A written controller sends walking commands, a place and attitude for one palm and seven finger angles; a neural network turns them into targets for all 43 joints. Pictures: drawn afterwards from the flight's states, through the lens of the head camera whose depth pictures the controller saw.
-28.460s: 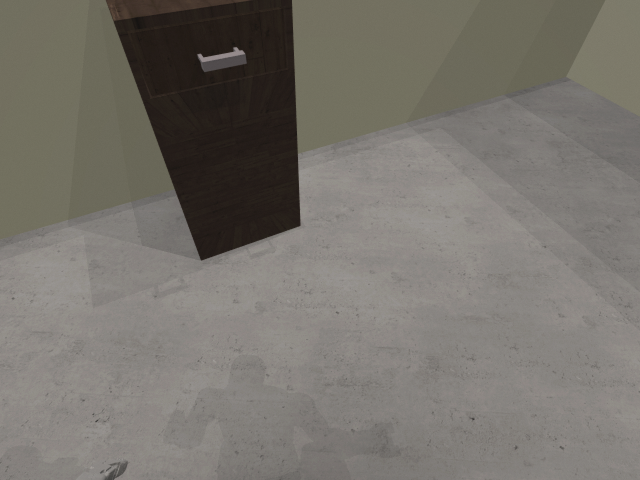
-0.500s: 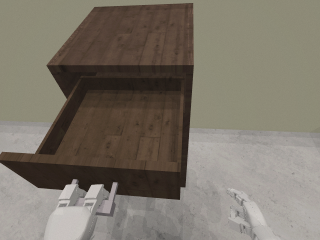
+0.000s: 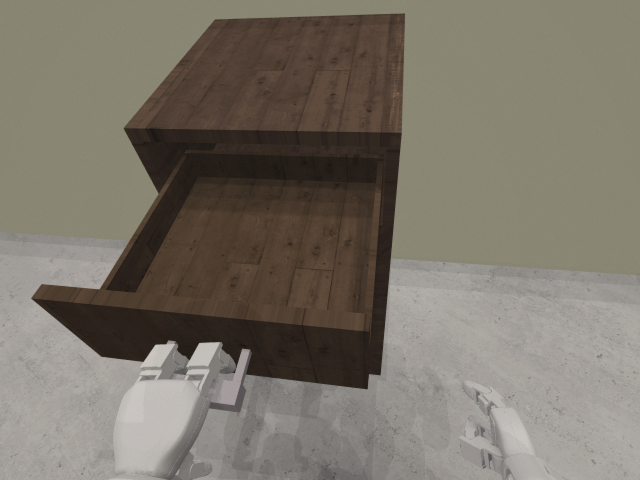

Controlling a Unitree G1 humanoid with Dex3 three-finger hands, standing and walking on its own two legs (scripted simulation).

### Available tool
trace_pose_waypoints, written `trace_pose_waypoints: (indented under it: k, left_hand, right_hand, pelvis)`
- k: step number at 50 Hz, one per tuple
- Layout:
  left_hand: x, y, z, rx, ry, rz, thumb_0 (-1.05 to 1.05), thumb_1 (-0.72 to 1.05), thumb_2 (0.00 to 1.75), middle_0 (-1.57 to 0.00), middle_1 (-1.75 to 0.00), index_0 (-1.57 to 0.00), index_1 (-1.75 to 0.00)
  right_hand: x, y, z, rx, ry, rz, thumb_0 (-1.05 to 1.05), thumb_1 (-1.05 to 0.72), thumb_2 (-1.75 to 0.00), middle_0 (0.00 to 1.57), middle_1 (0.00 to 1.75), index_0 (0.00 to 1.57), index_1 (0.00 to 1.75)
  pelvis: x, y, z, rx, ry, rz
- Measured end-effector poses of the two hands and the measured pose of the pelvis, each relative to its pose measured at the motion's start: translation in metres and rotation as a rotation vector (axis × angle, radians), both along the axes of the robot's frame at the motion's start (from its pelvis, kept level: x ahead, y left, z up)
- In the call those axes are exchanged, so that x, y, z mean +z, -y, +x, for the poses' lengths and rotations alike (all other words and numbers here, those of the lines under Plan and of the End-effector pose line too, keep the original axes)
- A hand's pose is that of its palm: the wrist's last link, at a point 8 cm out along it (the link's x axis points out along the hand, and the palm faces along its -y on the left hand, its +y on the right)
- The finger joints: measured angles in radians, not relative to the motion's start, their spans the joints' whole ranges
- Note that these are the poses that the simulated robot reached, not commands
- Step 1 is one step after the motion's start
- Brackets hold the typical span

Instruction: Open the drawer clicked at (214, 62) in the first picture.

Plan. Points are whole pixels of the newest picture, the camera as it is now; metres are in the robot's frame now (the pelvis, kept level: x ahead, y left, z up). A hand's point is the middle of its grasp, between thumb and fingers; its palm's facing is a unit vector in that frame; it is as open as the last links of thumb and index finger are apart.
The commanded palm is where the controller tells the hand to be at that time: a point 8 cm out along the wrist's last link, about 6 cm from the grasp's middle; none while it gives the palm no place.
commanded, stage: open the thumb to release the handle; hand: left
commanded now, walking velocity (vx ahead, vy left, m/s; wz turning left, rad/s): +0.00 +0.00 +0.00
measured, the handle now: (200, 372) +0.22 +0.18 +0.04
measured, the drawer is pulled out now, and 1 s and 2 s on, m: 0.30 0.30 0.30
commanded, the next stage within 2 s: lift the hand off the handle in 0.02 s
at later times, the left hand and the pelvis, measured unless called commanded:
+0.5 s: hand (194, 417) +0.18 +0.18 +0.02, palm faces +0.05 -0.15 -0.99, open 13.8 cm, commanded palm +0.15 +0.19 +0.09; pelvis +0.00 +0.00 +0.00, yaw +0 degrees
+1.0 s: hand (168, 391) +0.18 +0.19 +0.08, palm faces +0.06 -0.17 -0.98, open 13.2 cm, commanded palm +0.15 +0.18 +0.16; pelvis +0.00 +0.01 +0.02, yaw +0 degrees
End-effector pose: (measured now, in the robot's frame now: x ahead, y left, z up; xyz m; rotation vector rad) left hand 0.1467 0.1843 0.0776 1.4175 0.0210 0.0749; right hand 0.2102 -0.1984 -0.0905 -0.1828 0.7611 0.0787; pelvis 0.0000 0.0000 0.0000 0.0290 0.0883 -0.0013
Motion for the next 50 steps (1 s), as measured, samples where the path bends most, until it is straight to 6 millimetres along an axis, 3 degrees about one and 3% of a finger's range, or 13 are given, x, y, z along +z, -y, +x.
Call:
trace_pose_waypoints:
  k: [9,26,40,50]
  left_hand:
    - [-0.001,0.000,-0.002,0.004,0.012,-0.011,0.00,-0.44,0.33,-0.33,-1.22,-0.32,-1.20]
    - [-0.002,0.000,0.007,-0.005,0.005,0.003,0.00,-0.49,0.30,-0.36,-1.22,-0.33,-1.20]
    - [0.035,-0.007,0.012,-0.001,0.030,0.002,0.00,-0.49,0.30,-0.37,-1.21,-0.41,-1.24]
    - [0.055,-0.012,0.014,0.002,0.016,-0.016,0.00,-0.49,0.30,-0.37,-1.22,-0.44,-1.24]
  right_hand:
    - [0.006,-0.003,0.007,0.019,0.016,-0.010,0.01,-0.91,-0.90,0.19,0.30,0.20,0.30]
    - [-0.002,-0.011,-0.004,0.007,-0.033,0.000,0.01,-0.91,-0.90,0.20,0.30,0.20,0.30]
    - [0.012,-0.004,0.000,-0.009,-0.011,-0.011,0.01,-0.91,-0.90,0.19,0.30,0.20,0.30]
    - [0.025,-0.017,0.015,0.031,0.017,0.000,0.01,-0.91,-0.90,0.19,0.30,0.20,0.30]
  pelvis:
    - [0.001,-0.003,0.000,0.002,0.000,-0.002]
    - [0.003,-0.003,-0.003,0.007,0.017,-0.003]
    - [0.014,-0.006,-0.002,0.001,0.064,-0.009]
    - [0.022,-0.011,0.002,0.005,0.099,-0.017]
